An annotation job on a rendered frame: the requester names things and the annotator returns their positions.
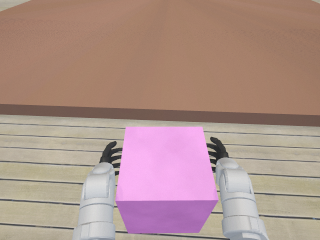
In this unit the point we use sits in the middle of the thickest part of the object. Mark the left robot hand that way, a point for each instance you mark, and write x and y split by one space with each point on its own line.
108 152

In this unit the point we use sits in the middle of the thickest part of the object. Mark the right robot forearm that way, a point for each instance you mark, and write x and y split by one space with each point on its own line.
240 214

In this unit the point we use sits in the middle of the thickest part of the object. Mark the left robot forearm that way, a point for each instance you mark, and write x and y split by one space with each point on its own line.
96 209

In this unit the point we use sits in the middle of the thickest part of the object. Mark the right robot hand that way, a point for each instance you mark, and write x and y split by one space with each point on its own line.
220 151

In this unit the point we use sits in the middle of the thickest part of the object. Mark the carton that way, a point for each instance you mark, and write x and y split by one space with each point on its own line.
165 182

